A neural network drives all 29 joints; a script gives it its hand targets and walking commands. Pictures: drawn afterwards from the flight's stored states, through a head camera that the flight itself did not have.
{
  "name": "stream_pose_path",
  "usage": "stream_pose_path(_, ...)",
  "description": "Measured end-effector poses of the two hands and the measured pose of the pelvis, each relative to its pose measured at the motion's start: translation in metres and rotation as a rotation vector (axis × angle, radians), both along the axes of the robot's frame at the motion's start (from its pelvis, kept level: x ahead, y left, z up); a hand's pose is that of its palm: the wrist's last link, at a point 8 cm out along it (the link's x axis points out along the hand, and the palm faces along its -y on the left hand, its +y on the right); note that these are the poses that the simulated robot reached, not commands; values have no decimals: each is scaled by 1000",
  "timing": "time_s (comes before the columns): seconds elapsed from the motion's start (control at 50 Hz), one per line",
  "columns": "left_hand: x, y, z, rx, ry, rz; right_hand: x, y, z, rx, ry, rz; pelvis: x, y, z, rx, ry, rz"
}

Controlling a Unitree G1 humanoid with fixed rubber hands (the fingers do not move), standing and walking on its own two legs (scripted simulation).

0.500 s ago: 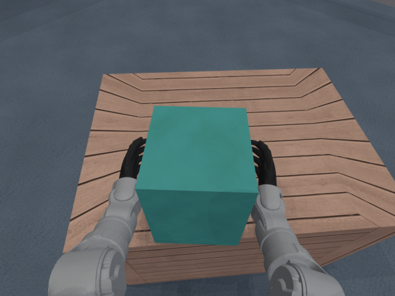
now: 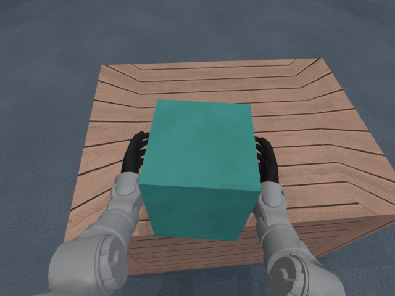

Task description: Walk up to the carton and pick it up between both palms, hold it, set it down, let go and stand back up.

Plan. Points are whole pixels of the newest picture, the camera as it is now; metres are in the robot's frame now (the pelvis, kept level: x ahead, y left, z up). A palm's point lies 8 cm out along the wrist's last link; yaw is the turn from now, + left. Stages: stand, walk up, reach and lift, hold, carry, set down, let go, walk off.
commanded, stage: set down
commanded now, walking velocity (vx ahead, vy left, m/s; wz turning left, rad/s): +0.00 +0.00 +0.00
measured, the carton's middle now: (199, 174) +0.40 -0.02 -0.03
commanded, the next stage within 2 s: none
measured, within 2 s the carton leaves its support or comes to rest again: rests again in 0.84 s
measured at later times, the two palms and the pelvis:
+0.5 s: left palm (132, 168) +0.40 +0.13 +0.01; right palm (267, 175) +0.37 -0.16 +0.01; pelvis +0.00 -0.01 +0.00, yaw +0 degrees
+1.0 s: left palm (132, 167) +0.41 +0.13 +0.00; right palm (268, 174) +0.37 -0.16 +0.01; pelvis -0.01 +0.00 -0.01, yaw -1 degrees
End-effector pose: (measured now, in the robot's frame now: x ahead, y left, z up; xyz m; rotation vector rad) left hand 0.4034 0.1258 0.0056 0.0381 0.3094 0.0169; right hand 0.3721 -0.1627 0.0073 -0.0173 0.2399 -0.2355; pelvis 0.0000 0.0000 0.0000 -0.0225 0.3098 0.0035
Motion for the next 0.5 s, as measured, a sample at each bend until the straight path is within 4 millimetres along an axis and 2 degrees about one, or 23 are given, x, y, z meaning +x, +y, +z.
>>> stream_pose_path(0.5, 0, 0, 0, 13, -9, -3, 1, -1, -1, 7, -1, 8, -2, -8, 2, 12, -9, -7)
